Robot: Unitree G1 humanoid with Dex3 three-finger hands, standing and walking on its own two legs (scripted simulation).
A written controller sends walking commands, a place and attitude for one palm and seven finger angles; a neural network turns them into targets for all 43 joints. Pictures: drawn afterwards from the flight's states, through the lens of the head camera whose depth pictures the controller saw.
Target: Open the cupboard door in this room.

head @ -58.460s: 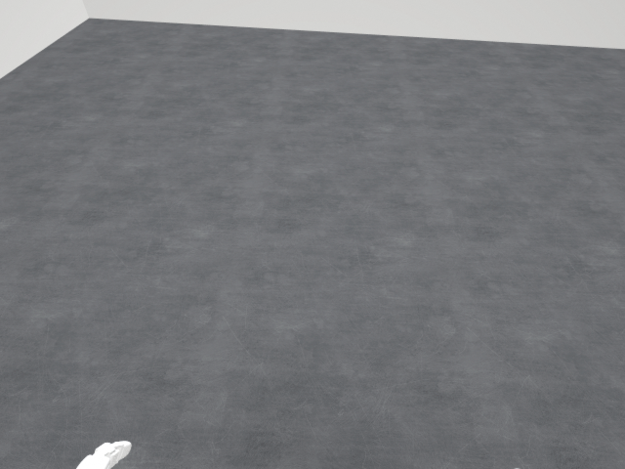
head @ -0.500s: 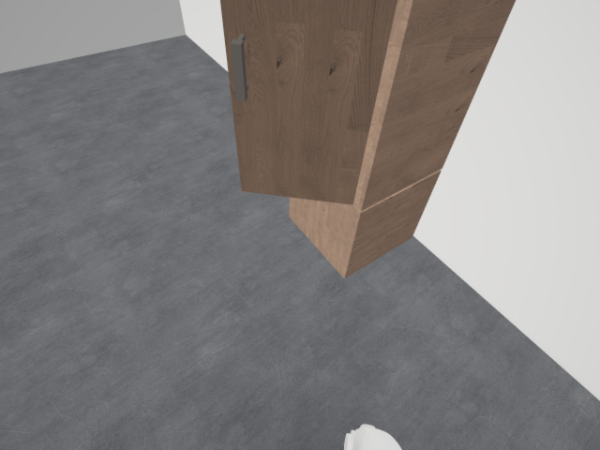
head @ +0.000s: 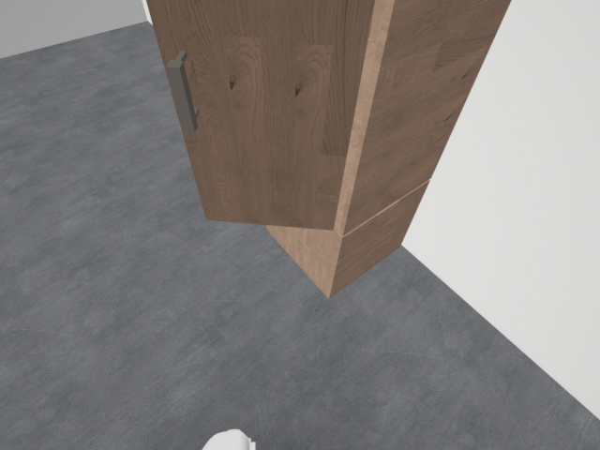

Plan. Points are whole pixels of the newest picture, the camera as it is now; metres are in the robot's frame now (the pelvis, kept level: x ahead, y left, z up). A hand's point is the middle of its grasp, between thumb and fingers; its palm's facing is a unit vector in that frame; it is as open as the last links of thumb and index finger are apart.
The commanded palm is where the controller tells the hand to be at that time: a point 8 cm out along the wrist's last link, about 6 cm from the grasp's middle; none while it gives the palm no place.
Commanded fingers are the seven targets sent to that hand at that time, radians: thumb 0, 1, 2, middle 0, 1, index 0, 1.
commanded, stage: take the last steps up to it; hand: left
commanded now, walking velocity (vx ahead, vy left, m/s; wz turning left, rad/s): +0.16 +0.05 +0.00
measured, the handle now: (186, 92) +0.69 +0.24 +0.08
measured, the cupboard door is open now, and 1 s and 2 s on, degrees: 48 48 48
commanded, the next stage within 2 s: come to a stop and stand still in 0.04 s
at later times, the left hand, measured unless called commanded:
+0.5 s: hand (165, 449) +0.15 +0.21 -0.18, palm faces +0.02 -0.97 -0.23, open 7.4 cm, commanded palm none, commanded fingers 0.00 0.90 0.90 -0.20 -0.30 -0.20 -0.30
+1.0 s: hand out of the picture +0.13 +0.20 -0.18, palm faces +0.04 -0.98 -0.17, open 7.4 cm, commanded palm none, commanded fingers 0.00 0.90 0.90 -0.20 -0.30 -0.20 -0.30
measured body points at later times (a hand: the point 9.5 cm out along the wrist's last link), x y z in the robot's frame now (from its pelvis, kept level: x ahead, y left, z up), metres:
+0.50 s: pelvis +0.10 +0.01 -0.01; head +0.14 +0.01 +0.44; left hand +0.15 +0.26 -0.16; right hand +0.16 -0.22 -0.16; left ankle +0.12 +0.14 -0.74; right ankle +0.09 -0.10 -0.74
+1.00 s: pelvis +0.09 +0.02 +0.00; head +0.10 +0.04 +0.45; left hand +0.13 +0.25 -0.16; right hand +0.13 -0.21 -0.15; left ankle +0.07 +0.13 -0.74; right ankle +0.09 -0.10 -0.74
